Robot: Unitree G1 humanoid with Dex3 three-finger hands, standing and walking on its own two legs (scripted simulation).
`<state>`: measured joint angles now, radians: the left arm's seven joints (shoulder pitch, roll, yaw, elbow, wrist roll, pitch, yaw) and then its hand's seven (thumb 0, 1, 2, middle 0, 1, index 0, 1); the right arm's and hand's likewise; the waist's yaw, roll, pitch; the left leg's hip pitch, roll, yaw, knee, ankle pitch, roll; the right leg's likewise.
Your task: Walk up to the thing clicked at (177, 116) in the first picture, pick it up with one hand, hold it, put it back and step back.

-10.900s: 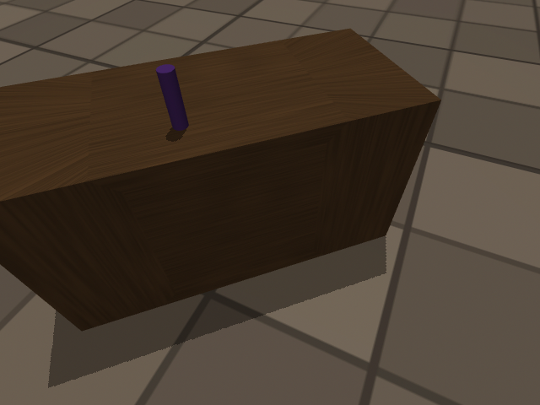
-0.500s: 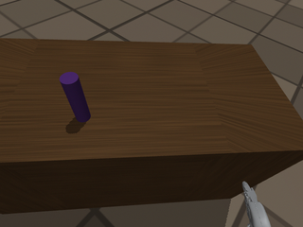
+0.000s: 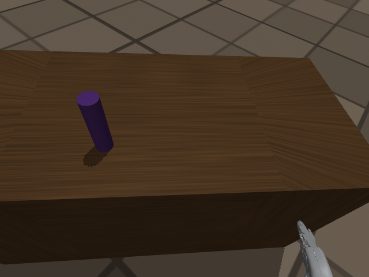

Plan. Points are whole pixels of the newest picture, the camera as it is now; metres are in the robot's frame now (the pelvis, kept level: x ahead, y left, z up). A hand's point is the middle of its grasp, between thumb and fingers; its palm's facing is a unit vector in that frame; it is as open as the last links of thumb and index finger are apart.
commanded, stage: go down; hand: left
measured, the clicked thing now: (97, 124) +0.46 +0.21 +0.04
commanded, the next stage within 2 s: approach in 0.02 s
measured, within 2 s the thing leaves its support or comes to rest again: neither
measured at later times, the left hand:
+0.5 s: hand (28, 147) +0.39 +0.33 +0.06, palm faces +0.13 -0.99 +0.06, open 17.7 cm
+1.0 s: hand (86, 140) +0.44 +0.23 +0.02, palm faces +0.17 -0.98 +0.04, open 17.7 cm
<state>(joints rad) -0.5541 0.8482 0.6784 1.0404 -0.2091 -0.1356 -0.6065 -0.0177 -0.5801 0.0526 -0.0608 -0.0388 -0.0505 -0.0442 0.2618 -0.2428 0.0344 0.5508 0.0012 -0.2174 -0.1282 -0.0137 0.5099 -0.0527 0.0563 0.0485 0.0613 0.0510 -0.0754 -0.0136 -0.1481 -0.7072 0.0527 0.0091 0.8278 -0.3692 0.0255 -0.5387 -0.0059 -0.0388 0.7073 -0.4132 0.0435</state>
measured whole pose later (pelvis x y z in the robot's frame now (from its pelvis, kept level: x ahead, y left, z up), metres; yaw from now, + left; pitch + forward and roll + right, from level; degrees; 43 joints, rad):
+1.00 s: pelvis -0.03 -0.01 -0.04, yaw -2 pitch +19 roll -4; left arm -0.64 0.50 0.48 0.97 -0.14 -0.33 -0.19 -0.02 -0.59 0.00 -0.07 -0.03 -0.07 -0.02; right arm 0.37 -0.23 -0.02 0.14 -0.04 -0.08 0.01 -0.01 0.52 -0.05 0.06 0.05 0.06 0.05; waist -0.15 0.00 -0.14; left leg -0.96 0.08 0.01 1.06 -0.43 0.02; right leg -0.82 0.01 -0.02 0.99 -0.50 0.03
